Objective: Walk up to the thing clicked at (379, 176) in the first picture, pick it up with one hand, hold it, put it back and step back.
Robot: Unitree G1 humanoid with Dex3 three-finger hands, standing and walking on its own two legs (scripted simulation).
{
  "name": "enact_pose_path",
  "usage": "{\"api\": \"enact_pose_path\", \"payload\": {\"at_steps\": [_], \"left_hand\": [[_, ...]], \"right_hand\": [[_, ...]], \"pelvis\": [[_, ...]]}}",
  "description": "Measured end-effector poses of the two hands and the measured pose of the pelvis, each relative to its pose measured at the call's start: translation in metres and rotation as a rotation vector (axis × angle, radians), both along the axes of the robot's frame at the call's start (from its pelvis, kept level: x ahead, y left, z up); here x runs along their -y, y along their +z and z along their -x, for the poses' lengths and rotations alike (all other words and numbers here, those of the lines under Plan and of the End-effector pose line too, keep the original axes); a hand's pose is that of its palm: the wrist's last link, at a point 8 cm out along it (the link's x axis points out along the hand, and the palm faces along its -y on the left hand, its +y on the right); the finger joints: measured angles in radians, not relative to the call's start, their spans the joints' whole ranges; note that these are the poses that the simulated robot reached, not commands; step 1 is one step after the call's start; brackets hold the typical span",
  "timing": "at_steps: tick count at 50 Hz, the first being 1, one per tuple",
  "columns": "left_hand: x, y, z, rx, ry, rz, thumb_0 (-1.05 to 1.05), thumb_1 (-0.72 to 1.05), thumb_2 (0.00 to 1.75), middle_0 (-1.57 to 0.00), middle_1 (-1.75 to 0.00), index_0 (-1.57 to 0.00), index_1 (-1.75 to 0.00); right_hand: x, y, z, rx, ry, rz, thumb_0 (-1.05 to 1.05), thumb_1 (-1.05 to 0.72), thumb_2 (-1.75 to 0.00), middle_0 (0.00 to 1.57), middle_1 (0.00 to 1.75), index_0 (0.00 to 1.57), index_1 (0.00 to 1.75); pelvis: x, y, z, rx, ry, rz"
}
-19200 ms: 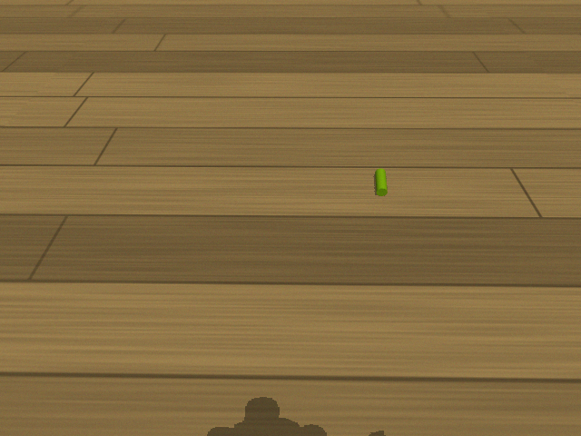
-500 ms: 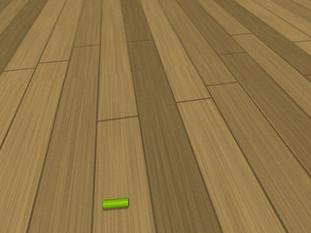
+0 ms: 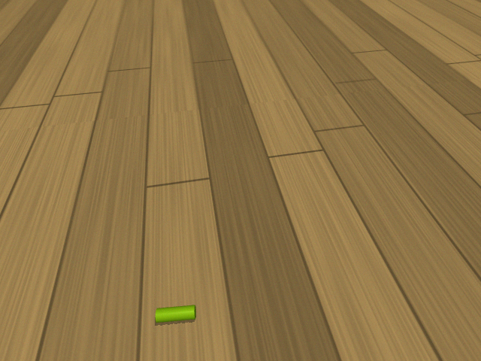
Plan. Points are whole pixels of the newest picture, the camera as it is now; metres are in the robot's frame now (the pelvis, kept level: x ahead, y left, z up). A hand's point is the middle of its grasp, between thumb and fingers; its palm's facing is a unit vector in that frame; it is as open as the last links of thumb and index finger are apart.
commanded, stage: walk up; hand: left
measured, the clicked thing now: (176, 313) +0.45 +0.27 -0.76
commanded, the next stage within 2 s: stand in 0.30 s
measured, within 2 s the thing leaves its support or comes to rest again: neither
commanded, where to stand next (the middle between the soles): +0.01 +0.01 m, yaw +2 degrees
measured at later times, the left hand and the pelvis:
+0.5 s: hand out of the picture +0.08 +0.25 -0.15, palm faces -0.02 -0.94 -0.35, open 7.3 cm; pelvis +0.00 +0.00 +0.00, yaw +0 degrees
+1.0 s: hand out of the picture +0.06 +0.27 -0.15, palm faces -0.03 -0.94 -0.35, open 7.3 cm; pelvis -0.01 +0.01 +0.00, yaw +1 degrees
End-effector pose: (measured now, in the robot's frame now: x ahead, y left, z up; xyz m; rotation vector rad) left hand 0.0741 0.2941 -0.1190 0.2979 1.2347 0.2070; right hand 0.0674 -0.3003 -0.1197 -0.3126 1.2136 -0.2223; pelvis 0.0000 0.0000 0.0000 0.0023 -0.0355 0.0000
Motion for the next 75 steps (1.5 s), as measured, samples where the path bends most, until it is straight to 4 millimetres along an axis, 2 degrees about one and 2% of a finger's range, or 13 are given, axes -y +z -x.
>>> {"api": "enact_pose_path", "payload": {"at_steps": [25,48,75], "left_hand": [[-0.004,0.006,-0.001,0.020,-0.028,-0.020,0.00,0.91,0.90,-0.21,-0.30,-0.21,-0.30],[-0.015,0.003,0.019,-0.009,-0.023,-0.022,0.00,0.91,0.90,-0.21,-0.30,-0.21,-0.30],[-0.021,0.003,0.023,-0.012,-0.025,-0.026,0.00,0.91,0.90,-0.21,-0.30,-0.21,-0.30]], "right_hand": [[-0.005,-0.004,0.006,-0.019,0.004,-0.016,0.00,-0.91,-0.90,0.20,0.30,0.20,0.30],[-0.012,-0.003,0.016,-0.042,0.016,-0.013,0.00,-0.91,-0.90,0.20,0.30,0.20,0.30],[-0.018,-0.003,0.015,-0.041,0.020,-0.016,0.00,-0.91,-0.90,0.20,0.30,0.20,0.30]], "pelvis": [[-0.003,0.001,0.002,0.001,0.002,0.002],[-0.010,0.001,0.008,0.001,0.010,0.001],[-0.016,0.001,0.010,0.002,0.015,0.000]]}}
